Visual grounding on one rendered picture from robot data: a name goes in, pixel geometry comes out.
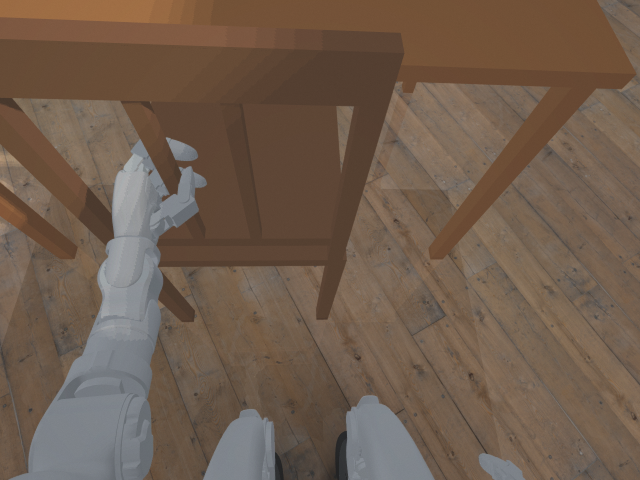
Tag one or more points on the robot left hand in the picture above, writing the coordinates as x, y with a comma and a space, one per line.
136, 195

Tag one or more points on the table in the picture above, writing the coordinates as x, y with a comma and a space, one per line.
567, 45

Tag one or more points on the robot left upper arm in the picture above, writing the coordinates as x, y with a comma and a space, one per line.
105, 437

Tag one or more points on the robot left forearm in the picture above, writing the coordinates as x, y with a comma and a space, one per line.
117, 357

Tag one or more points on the robot right hand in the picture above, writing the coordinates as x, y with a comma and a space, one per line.
500, 469

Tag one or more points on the right robot shin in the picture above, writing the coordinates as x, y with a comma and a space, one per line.
357, 469

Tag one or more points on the chair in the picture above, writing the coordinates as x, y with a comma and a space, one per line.
257, 104

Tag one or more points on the right robot thigh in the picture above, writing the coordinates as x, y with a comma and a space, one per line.
375, 434

